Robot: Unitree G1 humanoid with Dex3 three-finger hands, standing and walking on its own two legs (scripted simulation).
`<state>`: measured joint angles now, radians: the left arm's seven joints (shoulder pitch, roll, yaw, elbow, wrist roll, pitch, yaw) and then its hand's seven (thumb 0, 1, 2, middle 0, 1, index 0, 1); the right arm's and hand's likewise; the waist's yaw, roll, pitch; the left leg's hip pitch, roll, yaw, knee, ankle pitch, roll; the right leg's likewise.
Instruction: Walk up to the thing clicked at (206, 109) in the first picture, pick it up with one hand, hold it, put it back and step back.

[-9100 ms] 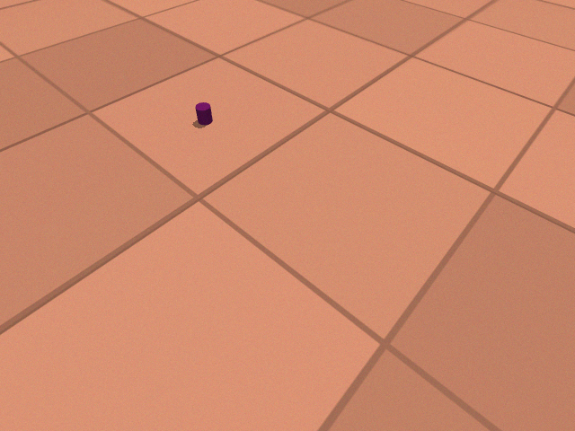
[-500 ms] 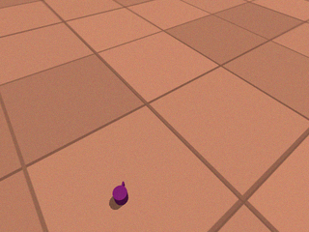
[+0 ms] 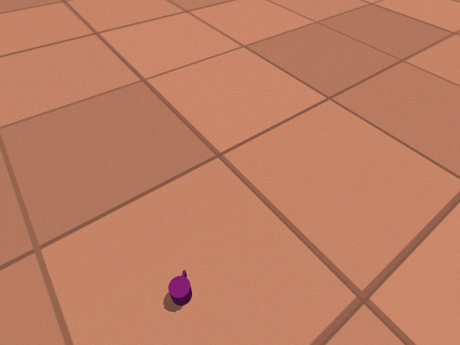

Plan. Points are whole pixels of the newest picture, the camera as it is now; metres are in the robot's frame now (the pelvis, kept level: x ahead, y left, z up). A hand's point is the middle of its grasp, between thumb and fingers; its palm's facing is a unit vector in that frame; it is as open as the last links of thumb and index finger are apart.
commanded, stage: stand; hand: left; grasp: from above
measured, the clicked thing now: (181, 286) +0.46 +0.19 -0.74
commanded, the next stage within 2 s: rise first in 0.14 s
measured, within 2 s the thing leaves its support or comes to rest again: neither
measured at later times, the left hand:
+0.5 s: hand out of the picture +0.16 +0.25 -0.17, palm faces -0.02 -0.94 -0.33, open 9.4 cm
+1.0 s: hand out of the picture +0.12 +0.25 -0.23, palm faces -0.14 -0.89 -0.43, open 14.0 cm
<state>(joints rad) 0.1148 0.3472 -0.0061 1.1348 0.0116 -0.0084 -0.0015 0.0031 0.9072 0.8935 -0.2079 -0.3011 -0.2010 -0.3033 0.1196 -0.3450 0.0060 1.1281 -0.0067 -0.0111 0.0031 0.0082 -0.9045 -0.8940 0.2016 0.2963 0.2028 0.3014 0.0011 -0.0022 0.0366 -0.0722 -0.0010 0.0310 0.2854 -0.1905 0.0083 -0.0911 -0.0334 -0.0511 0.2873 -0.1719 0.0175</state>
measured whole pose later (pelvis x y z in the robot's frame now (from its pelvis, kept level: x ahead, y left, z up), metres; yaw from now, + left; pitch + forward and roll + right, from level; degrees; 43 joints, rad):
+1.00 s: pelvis -0.02 +0.00 -0.09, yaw +0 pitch +17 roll -2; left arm 0.22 0.32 0.12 0.52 0.21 0.22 0.00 0.00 -0.52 1.00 -0.08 -1.07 -0.06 -1.08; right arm 0.20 -0.23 -0.02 0.59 0.01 -0.13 -0.04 0.01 -0.87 -0.89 0.20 0.30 0.20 0.30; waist -0.03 0.00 -0.11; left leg -0.85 0.03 0.01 1.08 -0.52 0.01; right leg -0.84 -0.03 -0.05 1.03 -0.48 0.01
